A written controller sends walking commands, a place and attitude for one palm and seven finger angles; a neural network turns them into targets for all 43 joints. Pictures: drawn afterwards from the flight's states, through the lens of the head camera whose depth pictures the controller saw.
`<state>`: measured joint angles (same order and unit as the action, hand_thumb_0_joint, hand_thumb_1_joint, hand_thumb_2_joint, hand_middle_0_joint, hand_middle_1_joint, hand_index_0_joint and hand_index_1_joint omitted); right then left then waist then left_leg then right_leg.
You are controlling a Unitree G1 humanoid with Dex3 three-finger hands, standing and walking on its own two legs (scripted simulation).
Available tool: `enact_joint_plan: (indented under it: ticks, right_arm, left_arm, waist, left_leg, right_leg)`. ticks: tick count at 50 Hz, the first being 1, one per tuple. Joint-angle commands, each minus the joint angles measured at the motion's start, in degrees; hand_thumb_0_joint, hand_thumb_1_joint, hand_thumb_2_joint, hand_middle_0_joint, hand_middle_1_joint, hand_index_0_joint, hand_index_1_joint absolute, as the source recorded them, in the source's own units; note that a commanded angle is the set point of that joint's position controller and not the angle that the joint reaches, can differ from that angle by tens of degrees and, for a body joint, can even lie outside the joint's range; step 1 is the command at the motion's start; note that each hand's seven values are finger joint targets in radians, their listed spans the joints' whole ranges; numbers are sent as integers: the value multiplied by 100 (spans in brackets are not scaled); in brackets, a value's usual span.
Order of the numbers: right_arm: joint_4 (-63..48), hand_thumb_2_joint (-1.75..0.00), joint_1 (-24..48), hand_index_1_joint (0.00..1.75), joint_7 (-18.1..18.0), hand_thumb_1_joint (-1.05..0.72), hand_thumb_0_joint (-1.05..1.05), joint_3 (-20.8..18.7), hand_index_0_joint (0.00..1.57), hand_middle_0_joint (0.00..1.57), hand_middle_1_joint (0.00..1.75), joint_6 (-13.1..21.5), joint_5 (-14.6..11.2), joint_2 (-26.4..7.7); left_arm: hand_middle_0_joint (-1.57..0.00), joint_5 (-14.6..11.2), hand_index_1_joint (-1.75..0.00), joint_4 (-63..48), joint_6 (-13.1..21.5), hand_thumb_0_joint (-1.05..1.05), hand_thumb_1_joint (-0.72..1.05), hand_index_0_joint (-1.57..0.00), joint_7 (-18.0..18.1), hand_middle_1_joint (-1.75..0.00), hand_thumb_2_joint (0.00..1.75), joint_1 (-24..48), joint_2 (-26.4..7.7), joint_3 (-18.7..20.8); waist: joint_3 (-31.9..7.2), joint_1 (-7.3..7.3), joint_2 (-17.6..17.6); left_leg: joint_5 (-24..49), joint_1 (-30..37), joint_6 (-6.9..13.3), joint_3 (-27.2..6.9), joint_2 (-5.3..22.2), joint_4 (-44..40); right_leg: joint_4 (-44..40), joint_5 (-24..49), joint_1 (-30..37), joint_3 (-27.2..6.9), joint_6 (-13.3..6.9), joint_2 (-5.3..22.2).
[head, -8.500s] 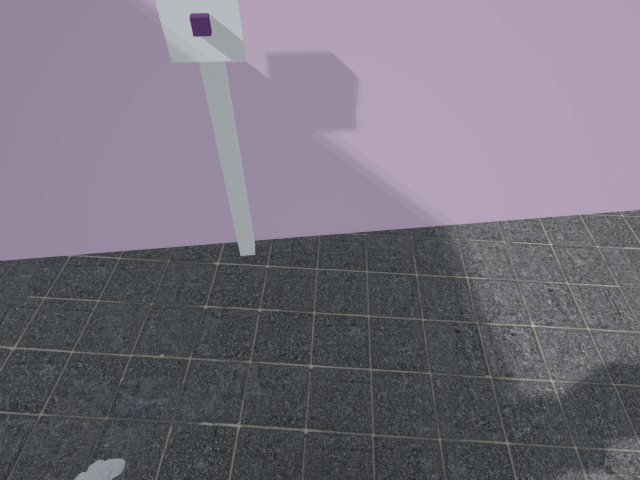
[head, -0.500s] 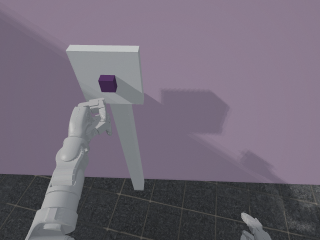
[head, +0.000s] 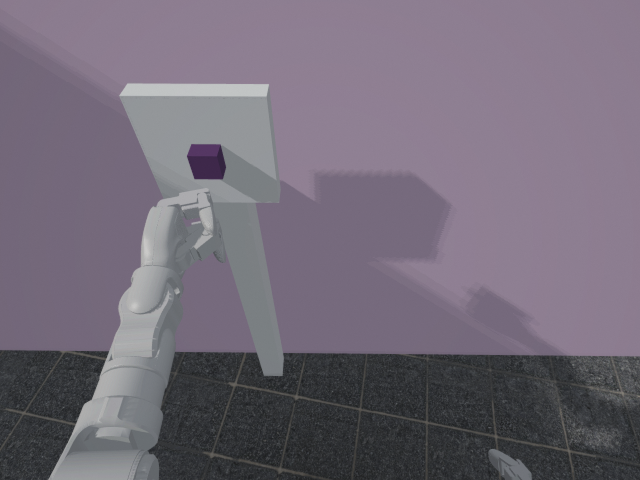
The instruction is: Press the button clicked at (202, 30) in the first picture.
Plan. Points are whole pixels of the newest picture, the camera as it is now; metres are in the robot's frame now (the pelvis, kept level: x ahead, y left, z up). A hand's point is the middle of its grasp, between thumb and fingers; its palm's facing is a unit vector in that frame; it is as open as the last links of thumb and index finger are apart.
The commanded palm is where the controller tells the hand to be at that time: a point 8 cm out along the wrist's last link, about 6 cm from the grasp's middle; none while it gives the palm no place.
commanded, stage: aim a knuckle at the button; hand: left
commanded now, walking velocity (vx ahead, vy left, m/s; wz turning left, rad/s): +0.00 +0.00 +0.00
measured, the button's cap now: (207, 160) +0.49 +0.17 +0.14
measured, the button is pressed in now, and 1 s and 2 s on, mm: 0 0 11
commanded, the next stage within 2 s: press the button with the knuckle in 0.34 s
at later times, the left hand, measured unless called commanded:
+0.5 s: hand (220, 229) +0.39 +0.14 +0.11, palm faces +0.02 -1.00 -0.01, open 3.1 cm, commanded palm +0.37 +0.19 +0.11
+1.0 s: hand (222, 207) +0.43 +0.15 +0.11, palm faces +0.03 -1.00 +0.00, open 3.1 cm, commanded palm +0.41 +0.20 +0.11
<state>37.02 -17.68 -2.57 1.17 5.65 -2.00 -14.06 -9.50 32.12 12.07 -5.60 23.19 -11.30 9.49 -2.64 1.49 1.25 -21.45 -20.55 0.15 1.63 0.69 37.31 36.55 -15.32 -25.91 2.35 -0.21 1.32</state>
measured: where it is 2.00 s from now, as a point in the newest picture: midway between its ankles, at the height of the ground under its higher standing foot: outside the picture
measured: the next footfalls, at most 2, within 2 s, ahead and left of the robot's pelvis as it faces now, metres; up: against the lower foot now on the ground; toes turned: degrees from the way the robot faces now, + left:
none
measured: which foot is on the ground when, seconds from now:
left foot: down 0.00-1.00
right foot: down 0.00-1.00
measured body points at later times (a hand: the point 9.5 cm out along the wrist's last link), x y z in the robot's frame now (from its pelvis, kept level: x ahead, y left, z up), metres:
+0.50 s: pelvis -0.01 +0.00 +0.00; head +0.02 -0.01 +0.45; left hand +0.39 +0.20 +0.11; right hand +0.12 -0.25 -0.11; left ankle -0.03 +0.12 -0.72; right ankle +0.03 -0.12 -0.72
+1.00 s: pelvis +0.00 +0.00 +0.00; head +0.04 +0.00 +0.44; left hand +0.43 +0.20 +0.11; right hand +0.08 -0.26 -0.12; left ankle -0.03 +0.12 -0.72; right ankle +0.03 -0.12 -0.72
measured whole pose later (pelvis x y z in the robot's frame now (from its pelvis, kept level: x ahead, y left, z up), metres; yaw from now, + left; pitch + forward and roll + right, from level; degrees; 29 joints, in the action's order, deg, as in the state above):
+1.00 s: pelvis +0.00 +0.00 +0.00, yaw +0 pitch +8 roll +0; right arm 37.3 -19.9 -2.2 1.0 3.9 -1.4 -14.4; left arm -8.1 48.5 15.2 -5.9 37.1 -14.7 13.5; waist -3.2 3.5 1.0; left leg -22.1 -25.4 0.1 1.7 1.0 39.8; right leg 38.4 -15.5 -30.6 2.2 -0.3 1.1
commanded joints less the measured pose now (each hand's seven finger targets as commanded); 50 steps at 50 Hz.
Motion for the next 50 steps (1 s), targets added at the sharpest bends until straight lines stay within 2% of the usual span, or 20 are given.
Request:
enact_joint_plan:
  ticks: [1,3,5,7,9,14,18,20,24,25,28,30,34,35,36,39,40,46,49,50]
  right_arm:
    - [-801,-90,264,30,-65,-90,0,-228,20,20,30,261,-4,-678]
    - [-801,-90,275,30,-55,-90,0,-231,20,20,30,281,-2,-659]
    - [-806,-90,276,30,-57,-90,0,-221,20,20,30,259,-10,-694]
    - [-818,-90,306,30,-53,-90,0,-209,20,20,30,261,-28,-673]
    - [-836,-90,313,30,-55,-90,0,-216,20,20,30,263,-22,-681]
    - [-796,-90,323,30,-100,-90,0,-183,20,20,30,232,-9,-691]
    - [-820,-90,302,30,-104,-90,0,-180,20,20,30,231,16,-666]
    - [-828,-90,266,30,-84,-90,0,-181,20,20,30,238,8,-666]
    - [-797,-90,215,30,-81,-90,0,-198,20,20,30,197,-12,-706]
    - [-781,-90,177,30,-90,-90,0,-211,20,20,30,181,-5,-731]
    - [-737,-90,147,30,-111,-90,0,-204,20,20,30,170,-13,-710]
    - [-713,-90,73,30,-110,-90,0,-227,20,20,30,173,16,-745]
    - [-654,-90,-11,30,-95,-90,0,-221,20,20,30,147,24,-740]
    - [-641,-90,-63,30,-92,-90,0,-238,20,20,30,132,34,-761]
    - [-650,-90,-60,30,-81,-90,0,-233,20,20,30,135,33,-738]
    - [-618,-90,-167,30,-69,-90,0,-245,20,20,30,87,29,-785]
    - [-618,-90,-191,30,-71,-90,0,-244,20,20,30,60,32,-810]
    - [-627,-90,-312,30,-40,-90,0,-289,20,20,30,34,49,-791]
    - [-578,-90,-355,30,-10,-90,0,-302,20,20,30,31,44,-782]
    - [-545,-90,-420,30,-22,-90,0,-306,20,20,30,14,63,-822]
  left_arm:
    - [-130,21,-150,-1364,425,0,90,-130,57,-150,90,2280,-909,210]
    - [-130,8,-150,-1403,414,0,90,-130,67,-150,90,2243,-824,188]
    - [-130,-3,-150,-1244,368,0,90,-130,63,-150,90,2114,-828,159]
    - [-130,9,-150,-1246,326,0,90,-130,65,-150,90,2407,-603,-53]
    - [-130,27,-150,-1199,298,0,90,-130,97,-150,90,2282,-721,79]
    - [-130,63,-150,-958,331,0,90,-130,169,-150,90,2852,-849,125]
    - [-130,71,-150,-965,447,0,90,-130,150,-150,90,2784,-1038,320]
    - [-130,44,-150,-903,447,0,90,-130,82,-150,90,2690,-802,115]
    - [-130,18,-150,-734,358,0,90,-130,17,-150,90,2813,-852,143]
    - [-130,28,-150,-683,354,0,90,-130,36,-150,90,2916,-995,241]
    - [-130,54,-150,-635,378,0,90,-130,55,-150,90,3438,-834,43]
    - [-130,37,-150,-506,434,0,90,-130,96,-150,90,3322,-1092,334]
    - [-130,91,-150,-213,529,0,90,-130,49,-150,90,3585,-1130,350]
    - [-130,117,-150,-170,569,0,90,-130,51,-150,90,3586,-1270,445]
    - [-130,104,-150,-62,569,0,90,-130,28,-150,90,3547,-1136,372]
    - [-130,79,-150,329,534,0,90,-130,-24,-150,90,3484,-1299,552]
    - [-130,91,-150,409,533,0,90,-130,-33,-150,90,3575,-1358,558]
    - [-130,101,-150,298,722,0,90,-130,-58,-150,90,3866,-1357,579]
    - [-130,119,-150,384,729,0,90,-130,-73,-150,90,4048,-1096,335]
    - [-130,123,-150,487,737,0,90,-130,-39,-150,90,4160,-1302,504]
  waist:
    - [-1661,-44,-40]
    - [-1679,-46,-7]
    - [-1544,-12,-351]
    - [-1369,62,-200]
    - [-1468,-9,-141]
    - [-1377,88,-286]
    - [-1793,-36,-90]
    - [-1753,25,-135]
    - [-1566,80,-156]
    - [-1579,93,-353]
    - [-1565,203,-124]
    - [-1772,117,-277]
    - [-1849,131,-44]
    - [-1953,122,-168]
    - [-1929,138,-88]
    - [-1802,119,-261]
    - [-1766,166,-376]
    - [-2154,162,-97]
    - [-2018,266,87]
    - [-1986,293,-192]
  left_leg:
    - [1352,34,51,-80,-96,-599]
    - [1465,132,41,-89,-88,-581]
    - [1359,8,54,-91,-73,-590]
    - [1235,20,40,-108,-77,-612]
    - [1209,37,39,-97,-90,-589]
    - [871,-99,61,-111,-100,-571]
    - [1160,-58,54,-90,-123,-525]
    - [1297,-38,49,-83,-106,-493]
    - [1195,-140,51,-68,-116,-496]
    - [1169,-176,67,-98,-107,-488]
    - [1093,-108,66,-103,-121,-479]
    - [1203,-106,76,-116,-112,-427]
    - [1244,-194,64,-79,-141,-410]
    - [1331,-180,64,-107,-128,-386]
    - [1363,-178,63,-84,-130,-381]
    - [1345,-367,59,-59,-124,-364]
    - [1294,-432,71,-68,-127,-353]
    - [1630,-228,60,-50,-105,-274]
    - [1659,-138,42,-70,-93,-237]
    - [1575,-215,59,-109,-87,-233]
  right_leg:
    - [-285,1312,1287,-63,-129,-97]
    - [-280,1414,1250,-45,-137,-102]
    - [-313,1321,1248,-26,-114,-114]
    - [-326,1204,1052,-9,-114,-108]
    - [-317,1170,1085,-29,-127,-104]
    - [-363,835,974,-67,-99,-94]
    - [-251,1192,1294,-116,-127,-82]
    - [-229,1351,1250,-79,-125,-98]
    - [-268,1318,1132,-74,-107,-95]
    - [-277,1242,1160,-79,-106,-106]
    - [-284,1161,986,-82,-108,-104]
    - [-242,1247,1109,-95,-112,-121]
    - [-185,1375,1139,-124,-124,-100]
    - [-143,1416,1187,-101,-133,-116]
    - [-137,1481,1152,-106,-127,-116]
    - [-133,1538,1151,-99,-126,-123]
    - [-148,1476,1146,-103,-116,-125]
    - [-40,1778,1137,-115,-131,-144]
    - [-36,1726,862,-79,-136,-164]
    - [-52,1640,868,-63,-129,-171]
